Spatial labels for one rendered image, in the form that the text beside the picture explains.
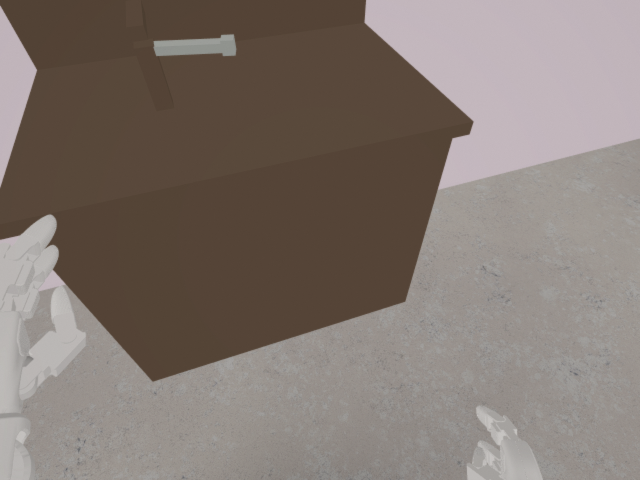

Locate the robot right hand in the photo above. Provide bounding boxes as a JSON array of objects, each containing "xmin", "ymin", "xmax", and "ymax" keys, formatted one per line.
[{"xmin": 467, "ymin": 405, "xmax": 543, "ymax": 480}]

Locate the counter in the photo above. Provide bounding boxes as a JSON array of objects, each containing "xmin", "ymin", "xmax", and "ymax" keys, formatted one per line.
[{"xmin": 0, "ymin": 0, "xmax": 474, "ymax": 382}]

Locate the robot left hand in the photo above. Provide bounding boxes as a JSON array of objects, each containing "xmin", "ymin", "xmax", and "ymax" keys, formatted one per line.
[{"xmin": 0, "ymin": 214, "xmax": 86, "ymax": 414}]

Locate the robot left forearm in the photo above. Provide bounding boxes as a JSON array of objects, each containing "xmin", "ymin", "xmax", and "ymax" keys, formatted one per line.
[{"xmin": 0, "ymin": 413, "xmax": 35, "ymax": 480}]

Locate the tap lever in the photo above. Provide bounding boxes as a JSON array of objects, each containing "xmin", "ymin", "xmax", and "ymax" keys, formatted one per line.
[{"xmin": 153, "ymin": 34, "xmax": 236, "ymax": 56}]

